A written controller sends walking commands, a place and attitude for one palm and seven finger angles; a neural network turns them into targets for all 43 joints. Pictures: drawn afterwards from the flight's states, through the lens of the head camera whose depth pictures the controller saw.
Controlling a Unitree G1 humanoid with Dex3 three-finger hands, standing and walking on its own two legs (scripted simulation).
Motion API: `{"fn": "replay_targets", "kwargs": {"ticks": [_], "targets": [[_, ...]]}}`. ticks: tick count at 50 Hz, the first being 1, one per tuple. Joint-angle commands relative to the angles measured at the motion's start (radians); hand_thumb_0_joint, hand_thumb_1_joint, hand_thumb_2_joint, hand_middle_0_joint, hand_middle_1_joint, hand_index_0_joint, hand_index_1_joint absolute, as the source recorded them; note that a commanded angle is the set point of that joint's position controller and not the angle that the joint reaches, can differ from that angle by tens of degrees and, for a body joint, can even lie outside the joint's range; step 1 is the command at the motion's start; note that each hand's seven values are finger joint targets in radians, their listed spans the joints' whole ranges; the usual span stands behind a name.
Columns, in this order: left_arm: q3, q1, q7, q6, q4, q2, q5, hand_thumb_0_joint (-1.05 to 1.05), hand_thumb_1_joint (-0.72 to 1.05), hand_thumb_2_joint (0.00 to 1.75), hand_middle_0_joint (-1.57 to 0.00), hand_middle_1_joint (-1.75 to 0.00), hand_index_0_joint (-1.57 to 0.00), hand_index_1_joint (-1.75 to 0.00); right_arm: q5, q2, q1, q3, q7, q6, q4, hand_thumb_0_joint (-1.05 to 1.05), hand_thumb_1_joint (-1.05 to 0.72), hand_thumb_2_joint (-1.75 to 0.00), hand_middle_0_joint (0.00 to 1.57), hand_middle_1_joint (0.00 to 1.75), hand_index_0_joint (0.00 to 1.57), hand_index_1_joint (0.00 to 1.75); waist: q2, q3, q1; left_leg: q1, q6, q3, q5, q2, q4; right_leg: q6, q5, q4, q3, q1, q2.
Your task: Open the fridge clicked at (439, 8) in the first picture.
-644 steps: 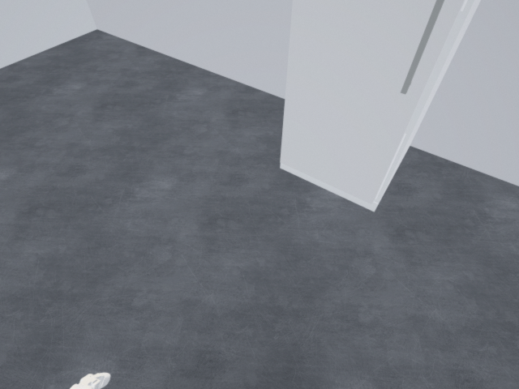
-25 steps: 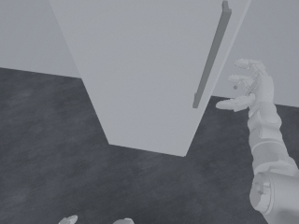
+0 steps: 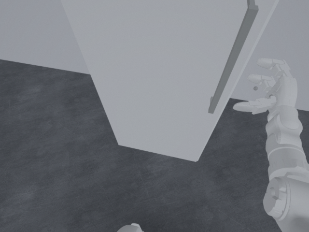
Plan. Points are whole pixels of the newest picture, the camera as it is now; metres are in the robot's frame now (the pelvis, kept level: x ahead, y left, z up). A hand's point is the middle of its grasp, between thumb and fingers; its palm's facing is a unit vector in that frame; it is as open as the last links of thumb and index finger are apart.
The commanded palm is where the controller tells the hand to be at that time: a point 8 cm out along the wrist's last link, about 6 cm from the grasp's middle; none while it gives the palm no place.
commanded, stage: move the hooked fingers beside the handle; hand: right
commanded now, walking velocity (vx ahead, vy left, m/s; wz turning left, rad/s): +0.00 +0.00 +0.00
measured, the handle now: (226, 68) +0.53 -0.10 +0.12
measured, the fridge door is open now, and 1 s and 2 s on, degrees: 0 0 0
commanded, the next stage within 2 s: feel for the door with the fingertips in 0.48 s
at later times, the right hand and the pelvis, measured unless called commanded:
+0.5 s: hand (251, 88) +0.48 -0.16 +0.11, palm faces +0.06 +1.00 +0.02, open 13.9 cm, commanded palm +0.45 -0.21 +0.11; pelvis -0.01 -0.01 +0.00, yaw -1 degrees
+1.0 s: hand (234, 87) +0.47 -0.12 +0.11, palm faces +0.06 +1.00 +0.01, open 13.9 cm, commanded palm +0.44 -0.18 +0.11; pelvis +0.00 +0.00 +0.00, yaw -1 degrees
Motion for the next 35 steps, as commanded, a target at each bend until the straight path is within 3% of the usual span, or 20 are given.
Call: {"fn": "replay_targets", "kwargs": {"ticks": [1, 5, 8, 9, 11, 14, 17, 19, 21, 24, 26, 28, 29, 31, 33, 34, 35], "targets": [[0.061, 0.067, 0.012, -0.035, -0.077, 0.152, -0.007, 0.00, 0.90, 0.90, -0.20, -0.30, -0.20, -0.30, 0.023, -0.182, -0.451, 0.015, 0.000, -0.060, -0.264, 0.00, 0.50, -0.30, 0.30, 1.20, 0.30, 1.20, 0.003, -0.393, -0.011, 0.249, 0.000, -0.024, 0.410, -0.023, -0.042, -0.007, 0.397, -0.058, 0.074, 0.188, 0.028], [0.057, 0.051, 0.012, -0.041, -0.068, 0.147, -0.009, 0.00, 0.90, 0.90, -0.20, -0.30, -0.20, -0.30, 0.013, -0.129, -0.489, 0.066, -0.004, -0.049, -0.255, 0.00, 0.50, -0.30, 0.30, 1.20, 0.30, 1.20, -0.042, -0.357, 0.001, 0.184, 0.002, -0.016, 0.358, -0.020, -0.044, 0.002, 0.371, -0.062, 0.087, 0.212, 0.028], [0.056, 0.046, 0.011, -0.045, -0.063, 0.147, -0.007, 0.00, 0.90, 0.90, -0.20, -0.30, -0.20, -0.30, 0.015, -0.123, -0.497, 0.063, -0.019, -0.052, -0.238, 0.00, 0.50, -0.30, 0.30, 1.20, 0.30, 1.20, -0.012, -0.365, -0.002, 0.187, 0.003, -0.013, 0.359, -0.020, -0.037, 0.003, 0.380, -0.058, 0.096, 0.214, 0.029], [0.056, 0.041, 0.011, -0.046, -0.063, 0.147, -0.008, 0.00, 0.90, 0.90, -0.20, -0.30, -0.20, -0.30, 0.013, -0.118, -0.512, 0.072, -0.021, -0.057, -0.249, 0.00, 0.50, -0.30, 0.30, 1.20, 0.30, 1.20, -0.034, -0.367, 0.001, 0.176, 0.003, -0.013, 0.357, -0.019, -0.035, 0.006, 0.386, -0.057, 0.096, 0.225, 0.027], [0.054, 0.046, 0.010, -0.046, -0.062, 0.149, -0.005, 0.00, 0.90, 0.90, -0.20, -0.30, -0.20, -0.30, 0.011, -0.125, -0.491, 0.062, -0.027, -0.056, -0.214, 0.00, 0.50, -0.30, 0.30, 1.20, 0.30, 1.20, 0.006, -0.364, -0.005, 0.179, 0.005, -0.010, 0.350, -0.020, -0.030, 0.006, 0.388, -0.054, 0.103, 0.213, 0.027], [0.048, 0.033, 0.009, -0.044, -0.063, 0.146, -0.007, 0.00, 0.90, 0.90, -0.20, -0.30, -0.20, -0.30, -0.010, -0.107, -0.537, 0.089, -0.037, -0.052, -0.176, 0.00, 0.50, -0.30, 0.30, 1.20, 0.30, 1.20, -0.026, -0.324, 0.008, 0.140, 0.004, -0.010, 0.320, -0.016, -0.026, 0.009, 0.350, -0.054, 0.105, 0.192, 0.030], [0.051, 0.037, 0.008, -0.047, -0.067, 0.149, -0.001, 0.00, 0.90, 0.90, -0.20, -0.30, -0.20, -0.30, -0.013, -0.128, -0.562, 0.065, -0.053, -0.069, -0.199, 0.00, 0.50, -0.30, 0.30, 1.20, 0.30, 1.20, -0.053, -0.395, -0.006, 0.139, 0.008, -0.011, 0.321, -0.016, -0.011, 0.015, 0.385, -0.043, 0.115, 0.233, 0.029], [0.049, 0.037, 0.007, -0.049, -0.060, 0.148, -0.001, 0.00, 0.90, 0.90, -0.20, -0.30, -0.20, -0.30, -0.006, -0.093, -0.580, 0.088, -0.057, -0.067, -0.167, 0.00, 0.50, -0.30, 0.30, 1.20, 0.30, 1.20, -0.017, -0.372, 0.013, 0.125, 0.003, -0.008, 0.313, -0.019, -0.014, 0.015, 0.371, -0.042, 0.116, 0.219, 0.027], [0.047, 0.052, 0.009, -0.046, -0.057, 0.160, 0.003, 0.00, 0.90, 0.90, -0.20, -0.30, -0.20, -0.30, -0.010, -0.171, -0.547, 0.025, -0.063, -0.065, -0.113, 0.00, 0.50, -0.30, 0.30, 1.20, 0.30, 1.20, 0.037, -0.358, 0.002, 0.163, 0.004, -0.014, 0.305, -0.019, -0.017, 0.008, 0.330, -0.046, 0.110, 0.159, 0.031], [0.048, 0.045, 0.008, -0.045, -0.069, 0.153, 0.002, 0.00, 0.90, 0.90, -0.20, -0.30, -0.20, -0.30, -0.024, -0.156, -0.556, 0.048, -0.056, -0.074, -0.153, 0.00, 0.50, -0.30, 0.30, 1.20, 0.30, 1.20, -0.034, -0.394, -0.005, 0.161, 0.004, -0.016, 0.323, -0.015, -0.009, 0.011, 0.351, -0.042, 0.103, 0.178, 0.032], [0.050, 0.060, 0.009, -0.043, -0.063, 0.154, 0.004, 0.00, 0.90, 0.90, -0.20, -0.30, -0.20, -0.30, -0.019, -0.159, -0.582, 0.047, -0.055, -0.082, -0.161, 0.00, 0.50, -0.30, 0.30, 1.20, 0.30, 1.20, -0.008, -0.395, 0.007, 0.160, 0.004, -0.013, 0.327, -0.019, -0.009, 0.010, 0.369, -0.039, 0.110, 0.186, 0.028], [0.055, 0.060, 0.004, -0.045, -0.069, 0.153, 0.004, 0.00, 0.90, 0.90, -0.20, -0.30, -0.20, -0.30, -0.011, -0.145, -0.563, 0.050, -0.051, -0.093, -0.224, 0.00, 0.50, -0.30, 0.30, 1.20, 0.30, 1.20, -0.075, -0.469, -0.012, 0.164, 0.007, -0.011, 0.355, -0.021, 0.001, 0.019, 0.446, -0.035, 0.115, 0.248, 0.024], [0.056, 0.061, 0.002, -0.045, -0.068, 0.150, 0.003, 0.00, 0.90, 0.90, -0.20, -0.30, -0.20, -0.30, -0.005, -0.123, -0.540, 0.060, -0.048, -0.088, -0.223, 0.00, 0.50, -0.30, 0.30, 1.20, 0.30, 1.20, -0.080, -0.469, -0.011, 0.152, 0.006, -0.009, 0.365, -0.023, -0.001, 0.021, 0.475, -0.028, 0.114, 0.267, 0.020], [0.061, 0.075, -0.001, -0.042, -0.059, 0.152, 0.003, 0.00, 0.90, 0.90, -0.20, -0.30, -0.20, -0.30, 0.004, -0.093, -0.506, 0.078, -0.048, -0.072, -0.197, 0.00, 0.50, -0.30, 0.30, 1.20, 0.30, 1.20, 0.008, -0.428, 0.001, 0.161, 0.002, -0.001, 0.367, -0.029, -0.009, 0.016, 0.472, -0.032, 0.116, 0.234, 0.016], [0.062, 0.070, -0.005, -0.041, -0.058, 0.151, 0.001, 0.00, 0.90, 0.90, -0.20, -0.30, -0.20, -0.30, 0.002, -0.064, -0.508, 0.100, -0.054, -0.054, -0.201, 0.00, 0.50, -0.30, 0.30, 1.20, 0.30, 1.20, -0.020, -0.397, 0.002, 0.145, 0.002, -0.001, 0.347, -0.027, -0.019, 0.016, 0.434, -0.042, 0.111, 0.221, 0.018], [0.062, 0.068, -0.005, -0.039, -0.053, 0.150, 0.000, 0.00, 0.90, 0.90, -0.20, -0.30, -0.20, -0.30, -0.002, -0.049, -0.538, 0.118, -0.060, -0.048, -0.205, 0.00, 0.50, -0.30, 0.30, 1.20, 0.30, 1.20, -0.034, -0.372, 0.014, 0.128, 0.002, -0.001, 0.329, -0.026, -0.024, 0.016, 0.403, -0.045, 0.109, 0.218, 0.019], [0.062, 0.076, -0.006, -0.040, -0.049, 0.151, 0.003, 0.00, 0.90, 0.90, -0.20, -0.30, -0.20, -0.30, -0.003, -0.065, -0.541, 0.099, -0.071, -0.045, -0.198, 0.00, 0.50, -0.30, 0.30, 1.20, 0.30, 1.20, -0.023, -0.365, 0.007, 0.134, 0.004, -0.001, 0.318, -0.027, -0.025, 0.015, 0.387, -0.049, 0.112, 0.204, 0.022]]}}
